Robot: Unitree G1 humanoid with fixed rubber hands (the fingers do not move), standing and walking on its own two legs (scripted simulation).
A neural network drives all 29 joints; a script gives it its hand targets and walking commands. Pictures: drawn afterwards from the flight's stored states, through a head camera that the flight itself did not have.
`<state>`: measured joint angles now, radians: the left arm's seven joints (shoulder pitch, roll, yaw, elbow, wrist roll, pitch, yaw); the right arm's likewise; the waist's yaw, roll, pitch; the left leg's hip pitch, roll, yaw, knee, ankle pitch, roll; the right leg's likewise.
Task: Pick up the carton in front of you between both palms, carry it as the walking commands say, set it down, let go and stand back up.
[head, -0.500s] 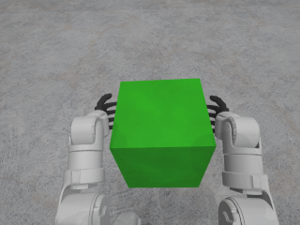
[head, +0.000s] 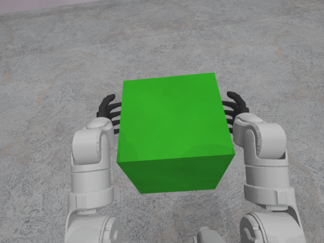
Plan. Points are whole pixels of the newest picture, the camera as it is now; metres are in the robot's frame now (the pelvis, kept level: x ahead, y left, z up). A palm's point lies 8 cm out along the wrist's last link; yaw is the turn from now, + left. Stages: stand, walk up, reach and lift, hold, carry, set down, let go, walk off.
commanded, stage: carry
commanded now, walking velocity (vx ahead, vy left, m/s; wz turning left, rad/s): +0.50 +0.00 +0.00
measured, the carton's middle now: (173, 139) +0.36 -0.04 +0.04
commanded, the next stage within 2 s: none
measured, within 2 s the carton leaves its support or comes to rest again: neither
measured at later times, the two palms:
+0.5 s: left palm (106, 74) +0.59 +0.14 +0.09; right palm (202, 61) +0.61 -0.16 +0.09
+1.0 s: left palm (112, 24) +0.91 +0.14 +0.09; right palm (185, 16) +0.91 -0.16 +0.09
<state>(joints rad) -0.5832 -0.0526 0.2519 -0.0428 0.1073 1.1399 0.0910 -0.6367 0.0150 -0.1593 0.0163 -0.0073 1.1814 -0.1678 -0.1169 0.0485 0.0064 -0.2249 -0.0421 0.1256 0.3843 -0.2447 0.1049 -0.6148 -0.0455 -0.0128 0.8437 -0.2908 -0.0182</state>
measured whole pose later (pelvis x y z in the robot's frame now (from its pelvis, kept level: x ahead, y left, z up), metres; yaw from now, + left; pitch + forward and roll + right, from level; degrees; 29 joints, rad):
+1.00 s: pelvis +0.65 -0.02 -0.01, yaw +2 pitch +3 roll -2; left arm -0.16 -0.13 0.12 -0.34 0.12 1.21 0.09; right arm -0.16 0.13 -0.09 -0.32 -0.11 1.23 -0.09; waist -0.01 0.01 -0.16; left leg 0.10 0.05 0.19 0.24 -0.39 -0.01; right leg -0.57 -0.08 -0.18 0.54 -0.03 0.00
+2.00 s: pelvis +0.94 -0.01 -0.01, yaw +0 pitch +5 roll +0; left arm -0.17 -0.13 0.14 0.08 0.22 0.79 0.02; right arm -0.14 0.13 -0.11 0.05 -0.23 0.82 -0.04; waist 0.01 0.00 -0.14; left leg -0.30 0.05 0.17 0.54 -0.31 0.02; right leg -0.19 -0.08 -0.15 0.50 -0.36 0.04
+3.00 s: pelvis +0.86 -0.02 -0.01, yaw +0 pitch +2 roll +0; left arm -0.23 -0.15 0.19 0.20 0.25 0.71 0.02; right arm -0.21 0.14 -0.17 0.18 -0.26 0.74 -0.03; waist 0.00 -0.01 -0.12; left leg -0.36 0.08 0.16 0.51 -0.19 0.01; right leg -0.27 -0.06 -0.17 0.54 -0.30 -0.01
